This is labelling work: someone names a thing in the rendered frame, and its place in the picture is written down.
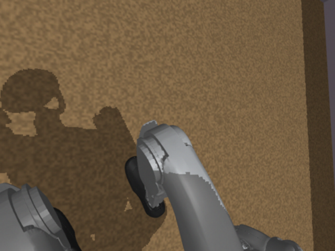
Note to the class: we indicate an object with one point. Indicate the right robot arm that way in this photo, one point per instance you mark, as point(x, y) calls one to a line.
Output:
point(277, 244)

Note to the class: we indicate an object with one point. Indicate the right robot foot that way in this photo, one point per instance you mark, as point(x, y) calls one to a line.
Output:
point(132, 173)

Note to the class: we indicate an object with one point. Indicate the right robot hand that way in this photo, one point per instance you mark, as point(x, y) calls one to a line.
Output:
point(251, 239)

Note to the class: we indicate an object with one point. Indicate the left robot foot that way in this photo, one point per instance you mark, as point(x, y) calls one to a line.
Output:
point(68, 230)

